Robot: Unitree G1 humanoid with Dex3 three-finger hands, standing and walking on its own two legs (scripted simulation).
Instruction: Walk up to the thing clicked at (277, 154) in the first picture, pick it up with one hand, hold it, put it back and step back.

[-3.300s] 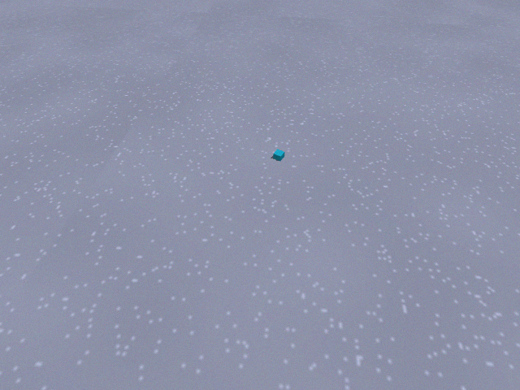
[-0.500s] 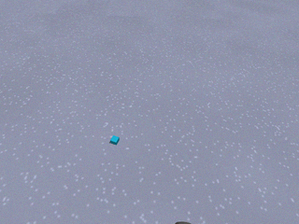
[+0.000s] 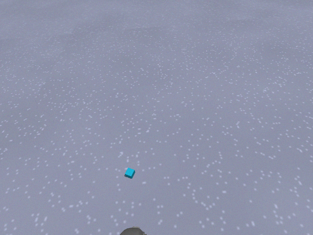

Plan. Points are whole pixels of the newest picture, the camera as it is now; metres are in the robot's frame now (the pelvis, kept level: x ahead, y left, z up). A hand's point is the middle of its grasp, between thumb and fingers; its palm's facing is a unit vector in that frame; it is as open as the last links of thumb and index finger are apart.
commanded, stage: walk up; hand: left
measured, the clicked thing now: (130, 173) +0.63 +0.28 -0.75
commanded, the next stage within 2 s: none
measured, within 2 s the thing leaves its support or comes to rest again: neither
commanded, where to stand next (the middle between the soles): +0.26 +0.04 m, yaw -1 degrees
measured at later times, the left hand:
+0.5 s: hand (70, 207) +0.23 +0.31 -0.15, palm faces -0.08 -0.93 -0.36, open 7.3 cm
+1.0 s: hand (78, 193) +0.28 +0.31 -0.17, palm faces -0.01 -0.94 -0.34, open 7.3 cm
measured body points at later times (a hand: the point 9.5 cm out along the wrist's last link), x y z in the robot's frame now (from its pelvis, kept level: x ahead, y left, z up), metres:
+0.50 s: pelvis +0.15 +0.04 +0.00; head +0.18 +0.05 +0.44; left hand +0.24 +0.36 -0.12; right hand +0.19 -0.28 -0.11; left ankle +0.16 +0.15 -0.74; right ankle +0.25 -0.10 -0.71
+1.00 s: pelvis +0.21 +0.05 -0.01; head +0.22 +0.06 +0.44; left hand +0.28 +0.36 -0.14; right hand +0.27 -0.27 -0.12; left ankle +0.24 +0.16 -0.74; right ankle +0.26 -0.09 -0.74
